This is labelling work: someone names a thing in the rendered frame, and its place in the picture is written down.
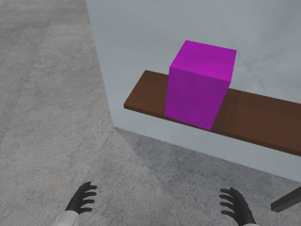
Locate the right robot hand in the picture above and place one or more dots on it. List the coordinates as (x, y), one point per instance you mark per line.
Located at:
(242, 214)

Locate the left robot forearm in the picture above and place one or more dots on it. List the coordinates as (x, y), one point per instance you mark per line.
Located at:
(67, 218)

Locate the carton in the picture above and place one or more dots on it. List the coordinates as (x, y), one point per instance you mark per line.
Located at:
(198, 80)

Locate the left robot hand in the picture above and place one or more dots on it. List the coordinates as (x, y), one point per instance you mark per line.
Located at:
(77, 201)

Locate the table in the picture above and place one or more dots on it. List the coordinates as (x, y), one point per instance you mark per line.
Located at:
(262, 120)

